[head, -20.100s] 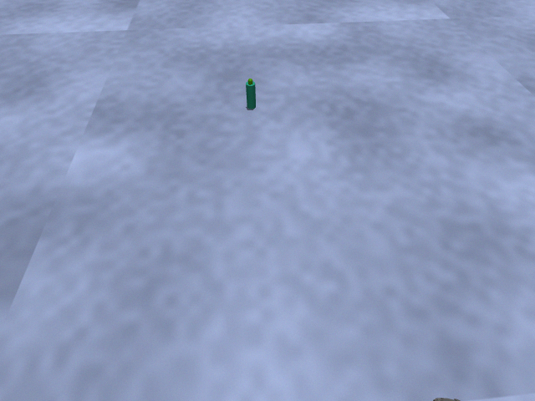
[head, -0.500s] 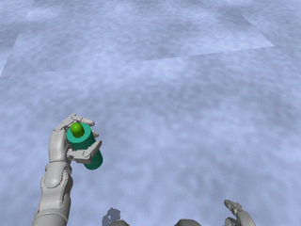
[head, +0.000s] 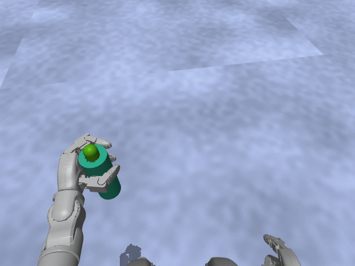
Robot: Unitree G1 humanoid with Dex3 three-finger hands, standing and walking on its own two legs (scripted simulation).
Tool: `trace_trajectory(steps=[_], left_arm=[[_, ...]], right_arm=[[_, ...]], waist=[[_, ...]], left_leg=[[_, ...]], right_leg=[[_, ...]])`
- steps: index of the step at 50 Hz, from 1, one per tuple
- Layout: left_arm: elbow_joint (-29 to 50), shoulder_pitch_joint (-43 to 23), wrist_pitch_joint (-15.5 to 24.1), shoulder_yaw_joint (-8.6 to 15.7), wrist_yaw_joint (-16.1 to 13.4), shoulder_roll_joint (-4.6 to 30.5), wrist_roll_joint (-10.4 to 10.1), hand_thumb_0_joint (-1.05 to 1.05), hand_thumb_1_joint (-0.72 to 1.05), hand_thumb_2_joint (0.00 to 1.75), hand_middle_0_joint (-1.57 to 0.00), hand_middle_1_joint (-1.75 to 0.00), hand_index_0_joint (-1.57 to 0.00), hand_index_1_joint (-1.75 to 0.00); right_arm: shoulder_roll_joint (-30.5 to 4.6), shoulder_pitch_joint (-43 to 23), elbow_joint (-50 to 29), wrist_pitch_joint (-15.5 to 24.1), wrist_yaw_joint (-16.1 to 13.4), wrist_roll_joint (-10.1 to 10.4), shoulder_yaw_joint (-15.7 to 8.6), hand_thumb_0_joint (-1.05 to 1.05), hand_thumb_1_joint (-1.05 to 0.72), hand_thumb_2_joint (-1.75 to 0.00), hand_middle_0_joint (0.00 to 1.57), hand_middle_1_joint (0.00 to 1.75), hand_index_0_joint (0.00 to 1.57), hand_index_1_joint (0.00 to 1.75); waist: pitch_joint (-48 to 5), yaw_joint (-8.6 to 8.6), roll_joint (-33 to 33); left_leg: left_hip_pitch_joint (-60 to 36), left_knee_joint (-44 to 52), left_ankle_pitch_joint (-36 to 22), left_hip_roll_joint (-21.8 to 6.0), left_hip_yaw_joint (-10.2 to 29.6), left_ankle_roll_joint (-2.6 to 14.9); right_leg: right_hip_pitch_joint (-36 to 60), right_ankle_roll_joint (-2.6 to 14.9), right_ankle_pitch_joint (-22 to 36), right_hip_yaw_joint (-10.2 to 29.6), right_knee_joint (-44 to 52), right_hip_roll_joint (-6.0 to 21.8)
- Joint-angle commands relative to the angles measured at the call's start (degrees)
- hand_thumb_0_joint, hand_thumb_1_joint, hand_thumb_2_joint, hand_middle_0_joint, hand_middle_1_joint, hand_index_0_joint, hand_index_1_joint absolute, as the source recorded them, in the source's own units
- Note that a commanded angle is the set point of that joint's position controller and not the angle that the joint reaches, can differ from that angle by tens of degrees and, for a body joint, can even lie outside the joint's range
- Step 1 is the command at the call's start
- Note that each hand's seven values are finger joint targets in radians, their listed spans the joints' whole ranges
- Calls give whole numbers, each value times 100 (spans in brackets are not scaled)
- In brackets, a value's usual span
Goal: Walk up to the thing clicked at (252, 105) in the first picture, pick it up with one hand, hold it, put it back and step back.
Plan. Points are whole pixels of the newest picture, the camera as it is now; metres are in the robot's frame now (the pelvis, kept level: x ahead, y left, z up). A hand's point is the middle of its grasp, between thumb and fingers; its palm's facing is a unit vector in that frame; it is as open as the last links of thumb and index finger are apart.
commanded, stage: hold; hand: left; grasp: from the side
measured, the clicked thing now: (100, 171) +0.32 +0.18 +0.02
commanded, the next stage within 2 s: crouch in 0.54 s
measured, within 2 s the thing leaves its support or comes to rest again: neither
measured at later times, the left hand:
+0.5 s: hand (103, 166) +0.32 +0.17 +0.04, palm faces +0.07 -1.00 -0.03, open 8.1 cm
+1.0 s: hand (107, 175) +0.33 +0.17 -0.02, palm faces +0.08 -1.00 -0.01, open 8.0 cm
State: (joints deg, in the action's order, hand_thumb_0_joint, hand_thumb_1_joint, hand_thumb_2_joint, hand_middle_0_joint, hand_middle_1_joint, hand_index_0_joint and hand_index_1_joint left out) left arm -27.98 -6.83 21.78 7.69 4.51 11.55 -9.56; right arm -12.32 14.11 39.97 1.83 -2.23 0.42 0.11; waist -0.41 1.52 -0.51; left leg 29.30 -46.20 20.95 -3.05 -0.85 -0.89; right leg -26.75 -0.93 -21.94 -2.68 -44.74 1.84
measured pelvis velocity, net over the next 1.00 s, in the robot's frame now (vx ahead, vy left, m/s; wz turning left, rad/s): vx -0.02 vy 0.00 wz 0.00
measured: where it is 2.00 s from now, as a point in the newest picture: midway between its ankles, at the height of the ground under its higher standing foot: outside the picture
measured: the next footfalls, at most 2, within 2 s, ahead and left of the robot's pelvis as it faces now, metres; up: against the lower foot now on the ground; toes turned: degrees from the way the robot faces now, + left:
none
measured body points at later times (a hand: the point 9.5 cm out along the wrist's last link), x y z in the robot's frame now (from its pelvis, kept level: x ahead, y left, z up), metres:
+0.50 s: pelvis +0.00 +0.00 +0.00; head +0.03 +0.00 +0.45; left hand +0.31 +0.22 +0.05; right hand +0.12 -0.25 -0.11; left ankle +0.03 +0.13 -0.71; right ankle +0.01 -0.13 -0.71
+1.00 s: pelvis -0.02 +0.00 -0.03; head +0.05 +0.01 +0.42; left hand +0.32 +0.22 -0.02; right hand +0.11 -0.25 -0.14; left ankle +0.03 +0.13 -0.71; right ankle +0.01 -0.13 -0.71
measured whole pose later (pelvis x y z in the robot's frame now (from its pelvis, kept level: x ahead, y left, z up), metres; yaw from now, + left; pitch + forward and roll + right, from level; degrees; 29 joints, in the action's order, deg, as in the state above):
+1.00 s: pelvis -0.02 +0.00 -0.03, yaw +0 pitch +10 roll -1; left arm -41.1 -14.1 29.6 11.0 5.7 11.6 -8.3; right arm -12.8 11.8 39.5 3.4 0.1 -1.0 -0.7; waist -1.6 2.6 0.5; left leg 42.8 -55.6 22.8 -3.2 -0.1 -0.8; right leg -40.2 -0.7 -24.1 -2.8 -54.4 1.9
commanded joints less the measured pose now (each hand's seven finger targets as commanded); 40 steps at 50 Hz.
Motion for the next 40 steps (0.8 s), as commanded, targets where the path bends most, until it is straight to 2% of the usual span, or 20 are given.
trace_trajectory(steps=[1,2,4,10,11,12,14,18,19,21,23,24,26,30,32,33,34,36,37,40], left_arm=[[1896,-2252,690,341,-18,820,-131,0,34,123,-128,-141,-130,-140],[1878,-2192,677,429,-35,917,-130,0,32,122,-128,-141,-130,-140],[2093,-2267,686,241,-23,780,-116,0,34,124,-128,-141,-129,-141],[1686,-2257,628,506,-82,906,-146,0,32,126,-129,-143,-131,-143],[1512,-2130,624,438,-48,850,-132,0,33,126,-128,-142,-129,-142],[1917,-2431,687,318,-15,793,-152,0,35,125,-127,-142,-129,-141],[1750,-2170,662,339,1,779,-139,0,34,125,-130,-144,-132,-143],[2101,-2150,658,345,12,835,-178,0,31,123,-127,-141,-128,-140],[2094,-2114,641,268,-6,758,-171,0,31,122,-126,-140,-128,-139],[1685,-1948,584,257,-53,676,-143,0,28,123,-127,-141,-128,-141],[2210,-2511,674,321,-106,831,-120,0,32,124,-126,-139,-127,-139],[1996,-2296,659,464,-127,902,-109,0,33,122,-127,-139,-128,-139],[2178,-2337,638,279,-120,788,-100,0,32,124,-127,-142,-129,-141],[1951,-2296,640,523,-159,958,-81,0,32,123,-127,-141,-129,-141],[1850,-2234,634,381,-118,798,-100,0,37,129,-132,-145,-133,-145],[1868,-2293,636,214,-98,658,-84,0,39,123,-129,-138,-130,-137],[1807,-2234,639,340,-97,815,-69,0,43,122,-128,-137,-130,-136],[1548,-2147,615,272,-81,751,-30,0,44,121,-128,-136,-129,-134],[1385,-2314,646,205,-68,667,-17,0,43,121,-129,-136,-130,-135],[1094,-2359,745,316,-40,622,-78,0,41,120,-129,-136,-130,-135]], right_arm=[[-793,-178,-679,291,-60,-19,-307,0,-91,-90,20,30,20,30],[-780,-159,-674,281,-61,-15,-292,0,-92,-90,20,30,20,30],[-789,-117,-676,291,-57,-24,-306,0,-91,-90,20,30,20,30],[-776,-215,-670,293,-53,9,-287,0,-91,-90,20,30,20,30],[-796,-162,-631,276,-48,-8,-300,0,-91,-90,20,30,20,30],[-796,-214,-719,287,-33,-11,-299,0,-91,-90,20,30,20,30],[-800,-250,-764,301,-50,7,-300,0,-91,-90,20,30,20,30],[-760,-210,-763,326,-56,11,-278,0,-92,-91,20,30,20,30],[-770,-148,-744,319,-59,11,-284,0,-92,-91,20,30,20,30],[-780,-147,-643,327,-54,1,-287,0,-92,-91,20,30,20,30],[-763,-246,-750,334,-54,-4,-282,0,-91,-91,20,30,20,30],[-735,-274,-741,327,-72,-6,-258,0,-91,-90,20,30,20,30],[-750,-249,-770,339,-78,-15,-262,0,-92,-91,20,30,20,30],[-730,-319,-737,331,-75,-6,-260,0,-92,-91,20,30,20,30],[-751,-312,-763,347,-64,-4,-259,0,-91,-91,20,30,20,30],[-764,-339,-787,355,-62,-9,-279,0,-87,-90,20,30,20,30],[-787,-242,-695,348,-63,-12,-300,0,-88,-90,20,30,20,30],[-765,-242,-685,350,-29,-15,-294,0,-87,-90,20,30,20,30],[-790,-255,-677,348,-12,-27,-315,0,-88,-90,20,30,20,30],[-815,-257,-682,356,25,-33,-342,0,-88,-90,20,30,20,30]], waist=[[-1778,23,-232],[-1787,-37,-305],[-2002,40,-307],[-1489,-1,-152],[-1491,20,-87],[-1680,16,-261],[-1689,9,-222],[-2001,-42,-171],[-2052,24,-124],[-1643,58,-146],[-1850,38,-220],[-1777,-20,-228],[-1872,12,-230],[-1687,-68,-193],[-1677,-14,-283],[-1678,45,-198],[-1784,6,-295],[-1691,2,-176],[-1443,113,-63],[-1597,109,-27]], left_leg=[[-949,672,-897,205,43,70],[-948,663,-928,215,24,69],[-1156,649,-1172,185,59,49],[-821,717,-829,195,37,72],[-783,726,-760,187,58,78],[-903,744,-768,181,59,56],[-961,721,-774,209,25,62],[-996,599,-1252,224,6,84],[-1087,586,-1380,210,14,89],[-971,635,-1152,207,7,84],[-992,644,-1078,202,19,84],[-967,647,-1029,216,8,86],[-998,662,-1050,219,16,84],[-844,714,-796,228,13,90],[-904,723,-767,220,6,72],[-936,749,-701,206,33,69],[-973,698,-855,206,38,66],[-859,652,-946,195,40,75],[-724,648,-778,180,66,89],[-629,489,-814,181,67,106]], right_leg=[[356,125,1214,-8,657,-217],[406,121,1244,10,666,-212],[449,128,1438,-24,601,-233],[288,113,1146,1,690,-224],[278,113,1062,-18,685,-236],[277,136,1064,-23,656,-237],[296,128,1070,-8,705,-223],[608,104,1593,26,658,-199],[611,94,1720,20,635,-205],[370,96,1492,20,670,-210],[416,112,1433,24,671,-194],[410,104,1364,23,687,-191],[506,109,1395,18,698,-194],[443,116,1132,10,726,-194],[363,131,1094,6,717,-202],[325,129,1035,-18,700,-212],[337,132,1164,-13,663,-213],[312,134,1249,-16,643,-220],[127,126,1102,-32,607,-232],[-38,129,1149,-21,513,-208]])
